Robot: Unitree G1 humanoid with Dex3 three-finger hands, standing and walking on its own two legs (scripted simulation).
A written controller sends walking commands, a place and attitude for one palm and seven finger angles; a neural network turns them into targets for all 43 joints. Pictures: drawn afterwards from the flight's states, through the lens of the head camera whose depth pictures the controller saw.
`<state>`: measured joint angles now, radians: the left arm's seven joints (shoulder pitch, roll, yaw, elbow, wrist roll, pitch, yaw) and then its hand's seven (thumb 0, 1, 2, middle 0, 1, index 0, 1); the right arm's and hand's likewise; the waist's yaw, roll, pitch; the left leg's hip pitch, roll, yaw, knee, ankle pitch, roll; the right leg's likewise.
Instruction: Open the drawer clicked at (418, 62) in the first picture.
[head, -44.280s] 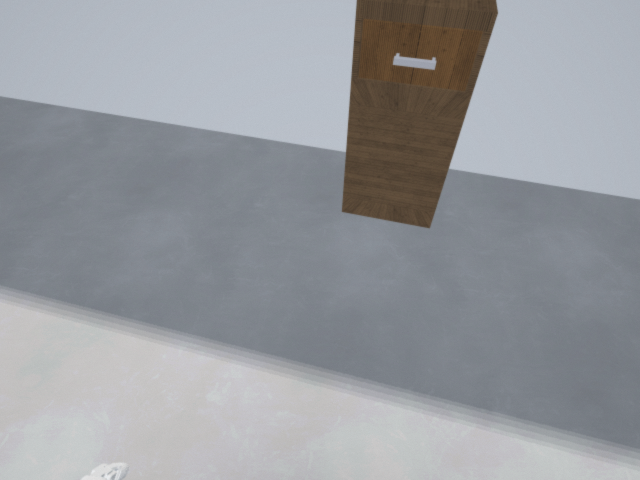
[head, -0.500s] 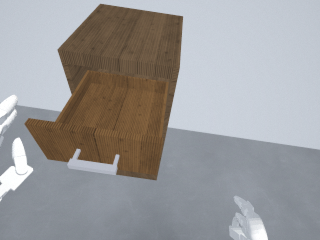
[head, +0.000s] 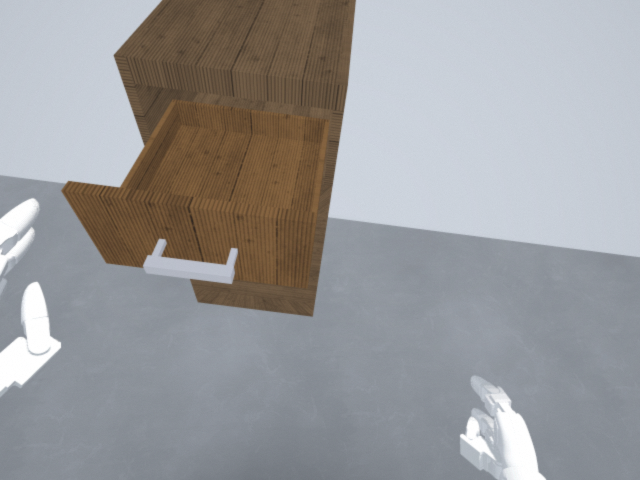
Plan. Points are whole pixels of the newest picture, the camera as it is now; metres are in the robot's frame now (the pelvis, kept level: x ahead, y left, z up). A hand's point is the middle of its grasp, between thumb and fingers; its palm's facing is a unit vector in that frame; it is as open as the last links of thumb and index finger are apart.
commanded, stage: step back with the hand held close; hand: left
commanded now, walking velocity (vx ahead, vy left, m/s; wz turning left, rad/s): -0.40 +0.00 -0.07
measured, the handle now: (193, 259) +0.42 +0.22 -0.03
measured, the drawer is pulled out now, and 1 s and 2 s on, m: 0.27 0.27 0.27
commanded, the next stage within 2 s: stop stepping back and stand still in 0.10 s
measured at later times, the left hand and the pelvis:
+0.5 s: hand out of the picture +0.06 +0.22 +0.17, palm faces +0.35 -0.81 -0.48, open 7.4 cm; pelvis -0.12 -0.02 +0.00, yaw +0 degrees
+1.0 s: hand out of the picture +0.04 +0.22 +0.16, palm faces +0.37 -0.85 -0.38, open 7.4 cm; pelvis -0.15 -0.02 -0.01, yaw +0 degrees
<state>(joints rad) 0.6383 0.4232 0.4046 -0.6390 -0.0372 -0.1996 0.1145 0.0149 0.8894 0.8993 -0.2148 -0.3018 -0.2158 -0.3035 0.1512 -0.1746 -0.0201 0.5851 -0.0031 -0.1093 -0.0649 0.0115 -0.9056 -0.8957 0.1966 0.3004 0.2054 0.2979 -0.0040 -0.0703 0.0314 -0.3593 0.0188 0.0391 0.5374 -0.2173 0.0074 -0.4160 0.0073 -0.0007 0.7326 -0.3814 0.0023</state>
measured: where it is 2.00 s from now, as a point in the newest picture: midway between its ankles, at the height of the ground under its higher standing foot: outside the picture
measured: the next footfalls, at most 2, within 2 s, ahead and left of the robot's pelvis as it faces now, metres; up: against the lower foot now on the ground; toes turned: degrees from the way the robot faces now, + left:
right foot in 0.12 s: -0.01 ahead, -0.13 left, +0.00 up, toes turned -5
left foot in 0.36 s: -0.10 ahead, +0.08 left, +0.00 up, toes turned +2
